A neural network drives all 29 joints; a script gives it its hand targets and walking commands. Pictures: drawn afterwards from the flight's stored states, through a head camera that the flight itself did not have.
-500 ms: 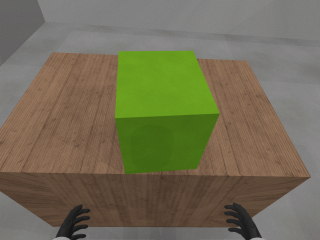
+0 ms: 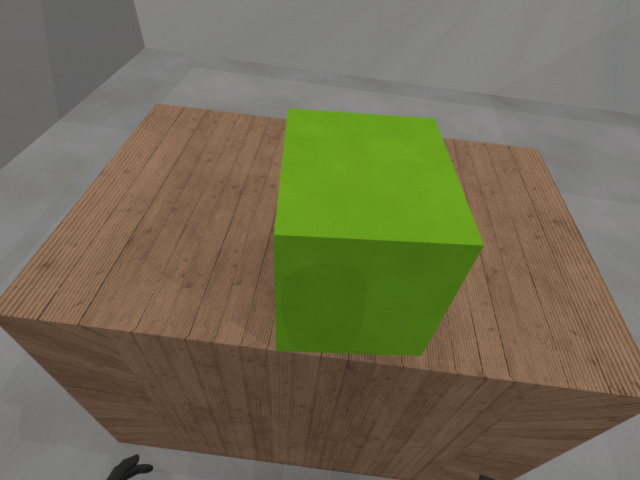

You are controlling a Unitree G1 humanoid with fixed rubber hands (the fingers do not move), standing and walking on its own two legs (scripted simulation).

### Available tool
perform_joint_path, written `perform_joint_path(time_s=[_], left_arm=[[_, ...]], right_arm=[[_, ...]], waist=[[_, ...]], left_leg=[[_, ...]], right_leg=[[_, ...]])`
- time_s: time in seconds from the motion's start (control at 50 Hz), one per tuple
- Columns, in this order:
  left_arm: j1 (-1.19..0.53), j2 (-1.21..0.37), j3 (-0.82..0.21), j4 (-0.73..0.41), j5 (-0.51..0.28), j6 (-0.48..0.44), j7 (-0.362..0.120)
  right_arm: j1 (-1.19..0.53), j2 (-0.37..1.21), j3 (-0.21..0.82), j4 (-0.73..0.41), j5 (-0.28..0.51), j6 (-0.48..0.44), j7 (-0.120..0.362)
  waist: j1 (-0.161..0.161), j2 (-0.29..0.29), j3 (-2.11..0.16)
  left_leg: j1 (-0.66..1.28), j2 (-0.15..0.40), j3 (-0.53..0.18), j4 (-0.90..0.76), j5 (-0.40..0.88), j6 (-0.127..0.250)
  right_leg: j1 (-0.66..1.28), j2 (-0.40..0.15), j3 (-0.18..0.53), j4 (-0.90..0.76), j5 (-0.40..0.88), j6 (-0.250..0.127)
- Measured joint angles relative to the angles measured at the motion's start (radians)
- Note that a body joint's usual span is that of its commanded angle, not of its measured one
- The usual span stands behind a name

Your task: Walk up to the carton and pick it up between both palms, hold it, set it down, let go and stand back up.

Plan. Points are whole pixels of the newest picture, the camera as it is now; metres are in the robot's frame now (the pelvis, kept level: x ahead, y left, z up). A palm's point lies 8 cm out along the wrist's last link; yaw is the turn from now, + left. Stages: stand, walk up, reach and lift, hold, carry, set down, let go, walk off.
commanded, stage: stand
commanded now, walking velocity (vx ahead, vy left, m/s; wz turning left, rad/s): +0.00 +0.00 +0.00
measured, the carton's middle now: (355, 234) +0.47 -0.06 +0.04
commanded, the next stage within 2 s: none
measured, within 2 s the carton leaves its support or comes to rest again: neither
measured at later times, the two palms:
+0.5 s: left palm out of the picture +0.00 +0.26 -0.13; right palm out of the picture +0.02 -0.23 -0.11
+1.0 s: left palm out of the picture -0.03 +0.24 -0.14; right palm out of the picture +0.02 -0.23 -0.13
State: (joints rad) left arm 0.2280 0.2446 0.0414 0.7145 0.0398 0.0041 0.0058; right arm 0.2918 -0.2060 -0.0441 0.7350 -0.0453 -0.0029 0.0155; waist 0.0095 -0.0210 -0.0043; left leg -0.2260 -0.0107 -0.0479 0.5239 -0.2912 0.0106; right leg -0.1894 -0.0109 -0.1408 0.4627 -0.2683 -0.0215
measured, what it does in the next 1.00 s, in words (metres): stands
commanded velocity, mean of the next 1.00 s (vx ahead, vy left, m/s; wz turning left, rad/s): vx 0.00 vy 0.00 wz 0.00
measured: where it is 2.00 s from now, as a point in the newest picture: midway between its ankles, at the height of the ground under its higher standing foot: outside the picture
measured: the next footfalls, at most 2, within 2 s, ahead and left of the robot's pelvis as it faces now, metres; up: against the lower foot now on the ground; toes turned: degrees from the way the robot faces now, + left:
none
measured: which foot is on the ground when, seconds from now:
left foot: down 0.00-1.00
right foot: down 0.00-1.00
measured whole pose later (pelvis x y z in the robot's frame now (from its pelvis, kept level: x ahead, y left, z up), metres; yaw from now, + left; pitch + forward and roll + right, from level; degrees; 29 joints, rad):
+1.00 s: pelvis -0.01 +0.00 +0.01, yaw +3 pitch +1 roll -1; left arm 0.32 0.20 0.02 1.05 0.02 0.00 0.03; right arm 0.33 -0.16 -0.01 0.97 -0.03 0.00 -0.03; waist 0.02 -0.01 -0.01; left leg -0.24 -0.04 -0.10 0.45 -0.22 0.01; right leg -0.18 -0.04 -0.20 0.40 -0.22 -0.02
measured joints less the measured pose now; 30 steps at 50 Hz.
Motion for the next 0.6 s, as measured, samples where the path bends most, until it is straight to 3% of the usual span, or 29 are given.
perform_joint_path(time_s=[0.6], left_arm=[[0.088,-0.008,-0.013,0.243,-0.016,-0.015,0.004]], right_arm=[[0.068,0.027,0.013,0.130,0.009,-0.015,-0.021]], waist=[[0.007,-0.002,-0.013]], left_leg=[[-0.027,-0.034,-0.042,-0.081,0.094,0.010]], right_leg=[[-0.012,-0.029,-0.044,-0.073,0.071,0.008]])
